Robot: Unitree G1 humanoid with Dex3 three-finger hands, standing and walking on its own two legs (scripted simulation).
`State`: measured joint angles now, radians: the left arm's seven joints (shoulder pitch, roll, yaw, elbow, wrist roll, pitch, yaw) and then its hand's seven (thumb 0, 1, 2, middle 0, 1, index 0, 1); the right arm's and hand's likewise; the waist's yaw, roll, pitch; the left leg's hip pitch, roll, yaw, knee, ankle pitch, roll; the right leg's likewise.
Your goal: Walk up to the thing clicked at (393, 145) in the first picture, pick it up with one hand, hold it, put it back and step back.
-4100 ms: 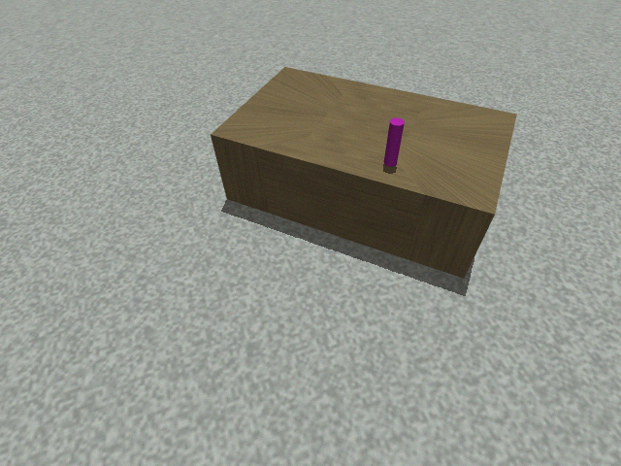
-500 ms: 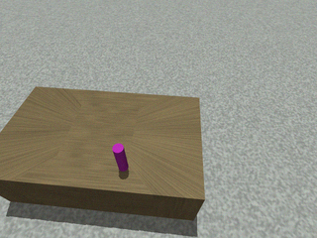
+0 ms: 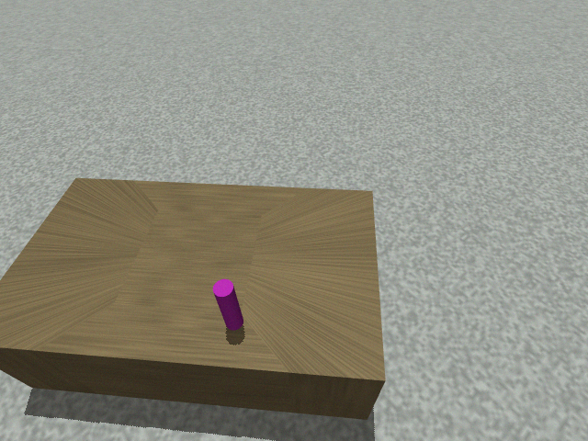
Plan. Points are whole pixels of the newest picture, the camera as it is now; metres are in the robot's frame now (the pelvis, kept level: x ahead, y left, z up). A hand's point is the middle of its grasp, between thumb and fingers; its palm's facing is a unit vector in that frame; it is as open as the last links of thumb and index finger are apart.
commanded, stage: walk up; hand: left
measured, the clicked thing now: (229, 306) +0.50 +0.20 -0.34
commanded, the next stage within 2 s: stand in 0.46 s
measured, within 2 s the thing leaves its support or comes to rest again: neither
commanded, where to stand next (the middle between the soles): +0.06 +0.00 m, yaw -1 degrees
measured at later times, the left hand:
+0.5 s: hand out of the picture +0.09 +0.25 -0.15, palm faces -0.01 -0.94 -0.34, open 7.4 cm
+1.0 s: hand out of the picture +0.09 +0.25 -0.15, palm faces -0.02 -0.94 -0.35, open 7.4 cm
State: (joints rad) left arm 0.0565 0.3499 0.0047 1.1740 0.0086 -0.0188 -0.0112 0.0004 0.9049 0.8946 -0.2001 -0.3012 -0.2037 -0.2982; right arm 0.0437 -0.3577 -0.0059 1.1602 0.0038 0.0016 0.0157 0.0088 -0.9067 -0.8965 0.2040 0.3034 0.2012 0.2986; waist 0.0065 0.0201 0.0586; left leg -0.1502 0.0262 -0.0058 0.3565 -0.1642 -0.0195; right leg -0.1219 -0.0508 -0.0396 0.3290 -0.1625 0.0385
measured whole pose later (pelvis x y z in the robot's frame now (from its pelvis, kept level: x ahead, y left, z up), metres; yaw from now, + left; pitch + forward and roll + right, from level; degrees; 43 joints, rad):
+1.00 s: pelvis +0.02 -0.01 +0.00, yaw +0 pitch -2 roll +0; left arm 0.10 0.35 0.00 1.15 0.01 -0.01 -0.01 0.00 0.90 0.89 -0.20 -0.30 -0.20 -0.30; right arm 0.09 -0.36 0.00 1.14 -0.01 -0.01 0.01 0.01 -0.91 -0.90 0.20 0.30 0.20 0.30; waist 0.00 0.01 0.04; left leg -0.12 0.03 -0.01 0.32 -0.18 -0.03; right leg -0.10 -0.05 -0.04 0.32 -0.19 0.03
